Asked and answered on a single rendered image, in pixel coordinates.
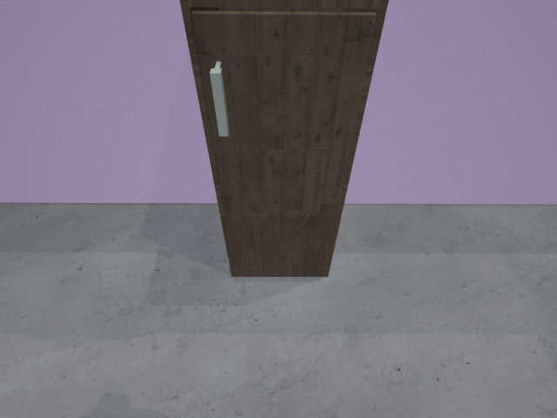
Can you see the handle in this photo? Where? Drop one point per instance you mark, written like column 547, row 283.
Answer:
column 218, row 91

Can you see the cupboard door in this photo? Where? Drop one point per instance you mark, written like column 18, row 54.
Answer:
column 293, row 82

